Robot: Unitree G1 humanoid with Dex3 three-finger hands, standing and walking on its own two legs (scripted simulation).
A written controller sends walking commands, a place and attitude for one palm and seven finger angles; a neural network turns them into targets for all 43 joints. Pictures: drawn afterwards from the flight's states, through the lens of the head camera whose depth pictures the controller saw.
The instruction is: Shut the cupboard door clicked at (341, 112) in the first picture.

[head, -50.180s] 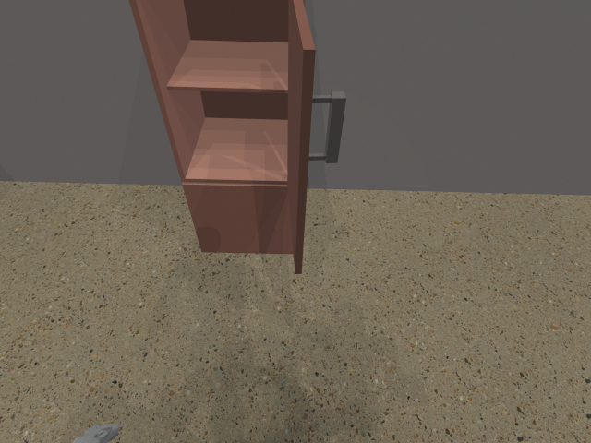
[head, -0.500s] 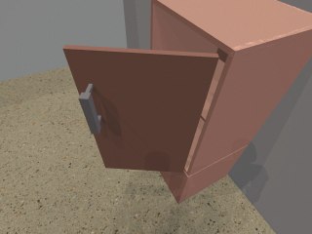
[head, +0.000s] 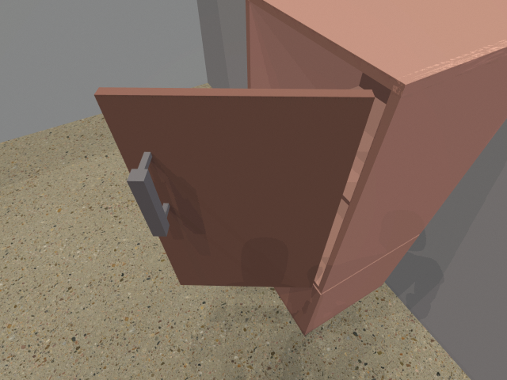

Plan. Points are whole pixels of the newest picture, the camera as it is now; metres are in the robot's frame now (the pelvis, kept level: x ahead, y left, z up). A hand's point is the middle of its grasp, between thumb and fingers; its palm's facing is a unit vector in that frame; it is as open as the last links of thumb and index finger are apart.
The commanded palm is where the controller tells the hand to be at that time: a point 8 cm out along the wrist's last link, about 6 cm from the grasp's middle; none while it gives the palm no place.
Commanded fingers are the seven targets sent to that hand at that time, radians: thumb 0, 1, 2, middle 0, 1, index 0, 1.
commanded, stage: come to a stop and stand still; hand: left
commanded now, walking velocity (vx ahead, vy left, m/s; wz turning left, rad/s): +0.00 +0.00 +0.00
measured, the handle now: (154, 195) +0.38 +0.19 +0.09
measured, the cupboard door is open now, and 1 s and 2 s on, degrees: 59 59 59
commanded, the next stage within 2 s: look again from close up in 0.14 s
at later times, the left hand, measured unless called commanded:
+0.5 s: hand out of the picture -0.02 +0.16 -0.17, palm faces +0.01 -0.98 -0.18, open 7.4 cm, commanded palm none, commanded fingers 0.00 0.90 0.90 -0.20 -0.30 -0.20 -0.30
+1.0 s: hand out of the picture +0.12 +0.19 -0.07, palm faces +0.24 -0.94 -0.26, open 7.2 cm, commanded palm +0.08 +0.21 -0.05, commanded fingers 0.00 0.90 0.90 -0.33 -0.44 -0.33 -0.44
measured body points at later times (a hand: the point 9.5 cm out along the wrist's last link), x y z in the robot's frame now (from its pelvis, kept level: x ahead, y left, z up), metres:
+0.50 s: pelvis -0.01 +0.00 +0.01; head +0.02 +0.00 +0.46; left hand -0.02 +0.21 -0.16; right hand +0.00 -0.23 -0.15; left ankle -0.04 +0.06 -0.73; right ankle -0.07 -0.12 -0.73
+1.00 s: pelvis -0.02 -0.01 +0.00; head -0.01 -0.02 +0.45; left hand +0.10 +0.24 -0.05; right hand +0.02 -0.25 -0.14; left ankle -0.04 +0.06 -0.73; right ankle -0.05 -0.11 -0.72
